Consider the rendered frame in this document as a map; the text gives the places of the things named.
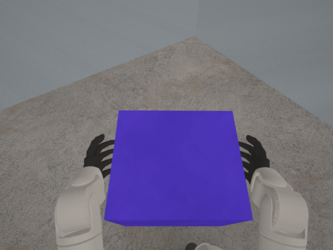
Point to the robot left hand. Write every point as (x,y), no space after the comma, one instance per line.
(94,155)

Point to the right robot forearm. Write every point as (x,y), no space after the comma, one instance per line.
(283,218)

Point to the left robot forearm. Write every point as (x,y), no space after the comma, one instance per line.
(77,212)

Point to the carton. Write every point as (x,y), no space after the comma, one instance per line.
(177,168)

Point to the robot right hand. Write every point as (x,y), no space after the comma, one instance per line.
(257,158)

